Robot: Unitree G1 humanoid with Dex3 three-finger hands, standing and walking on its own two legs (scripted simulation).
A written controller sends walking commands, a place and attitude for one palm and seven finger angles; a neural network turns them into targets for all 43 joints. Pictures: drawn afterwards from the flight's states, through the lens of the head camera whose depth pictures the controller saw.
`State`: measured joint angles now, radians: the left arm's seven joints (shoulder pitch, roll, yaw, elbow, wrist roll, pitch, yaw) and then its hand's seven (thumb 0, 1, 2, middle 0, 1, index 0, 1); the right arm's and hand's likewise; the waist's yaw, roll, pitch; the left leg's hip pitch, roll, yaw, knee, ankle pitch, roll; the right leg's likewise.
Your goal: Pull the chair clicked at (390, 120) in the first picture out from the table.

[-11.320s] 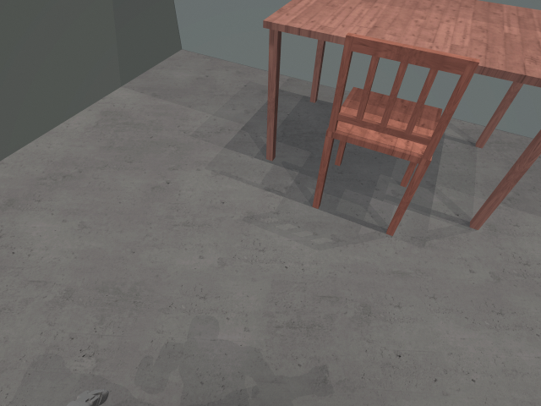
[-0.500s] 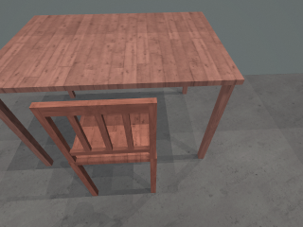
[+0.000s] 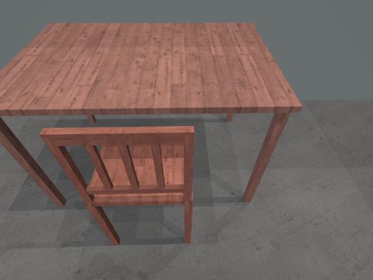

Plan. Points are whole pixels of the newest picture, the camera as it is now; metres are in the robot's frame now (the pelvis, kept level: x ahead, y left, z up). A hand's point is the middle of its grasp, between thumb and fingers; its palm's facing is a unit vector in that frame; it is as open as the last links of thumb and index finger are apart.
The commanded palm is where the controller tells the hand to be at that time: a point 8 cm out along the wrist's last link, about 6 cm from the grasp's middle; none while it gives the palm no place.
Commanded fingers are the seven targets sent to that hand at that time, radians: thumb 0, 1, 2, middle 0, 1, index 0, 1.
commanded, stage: look again from close up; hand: left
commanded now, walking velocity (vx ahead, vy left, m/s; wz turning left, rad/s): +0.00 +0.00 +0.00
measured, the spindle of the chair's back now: (129, 167) +0.46 +0.21 -0.10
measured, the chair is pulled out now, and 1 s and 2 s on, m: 0.00 0.00 0.00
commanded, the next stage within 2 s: none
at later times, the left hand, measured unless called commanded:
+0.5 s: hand out of the picture -0.02 +0.16 -0.17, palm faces +0.03 -0.98 -0.17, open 7.4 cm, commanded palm none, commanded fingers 0.00 0.90 0.90 -0.20 -0.30 -0.20 -0.30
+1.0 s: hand out of the picture -0.04 +0.17 -0.18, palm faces +0.03 -0.99 -0.17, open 7.4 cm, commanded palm none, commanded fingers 0.00 0.90 0.90 -0.20 -0.30 -0.20 -0.30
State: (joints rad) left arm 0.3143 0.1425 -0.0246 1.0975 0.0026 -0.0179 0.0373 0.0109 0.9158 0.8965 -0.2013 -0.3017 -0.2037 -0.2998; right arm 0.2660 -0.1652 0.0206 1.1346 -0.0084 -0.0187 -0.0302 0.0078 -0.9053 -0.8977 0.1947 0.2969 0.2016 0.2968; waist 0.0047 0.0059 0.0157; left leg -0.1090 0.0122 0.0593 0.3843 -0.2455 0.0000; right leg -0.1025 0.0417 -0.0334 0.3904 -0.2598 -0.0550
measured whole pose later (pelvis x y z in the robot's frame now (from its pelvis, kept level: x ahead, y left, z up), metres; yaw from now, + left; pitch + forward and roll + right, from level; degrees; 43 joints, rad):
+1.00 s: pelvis -0.01 +0.01 +0.00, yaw +0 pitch -1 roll +0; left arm 0.35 0.12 -0.03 1.11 0.00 -0.02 0.05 0.01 0.91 0.90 -0.20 -0.30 -0.20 -0.30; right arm 0.32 -0.12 0.02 1.16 -0.01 -0.03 -0.03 0.01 -0.90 -0.90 0.20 0.30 0.20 0.30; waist 0.01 0.00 0.01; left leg -0.13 0.00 0.07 0.39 -0.23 0.02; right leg -0.13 0.03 -0.02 0.40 -0.25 -0.04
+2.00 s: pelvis -0.01 +0.02 +0.00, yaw -1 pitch -1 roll +0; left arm 0.36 0.12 -0.03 1.11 0.01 -0.02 0.05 0.01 0.91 0.90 -0.20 -0.30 -0.20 -0.30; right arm 0.32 -0.11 0.02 1.16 0.00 -0.03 -0.03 0.01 -0.90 -0.90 0.20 0.30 0.20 0.30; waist 0.01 -0.01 0.00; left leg -0.13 -0.01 0.07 0.39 -0.24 0.03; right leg -0.13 0.02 -0.02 0.40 -0.25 -0.03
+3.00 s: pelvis -0.01 +0.03 +0.00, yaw -1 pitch -1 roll +0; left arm 0.37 0.12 -0.03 1.11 0.01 -0.02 0.05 0.01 0.91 0.90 -0.20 -0.30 -0.20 -0.30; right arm 0.32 -0.10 0.02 1.17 0.00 -0.04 -0.03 0.01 -0.90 -0.90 0.20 0.30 0.20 0.30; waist 0.01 -0.02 0.01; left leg -0.14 -0.02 0.08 0.39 -0.24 0.04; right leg -0.14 0.01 -0.01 0.40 -0.25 -0.02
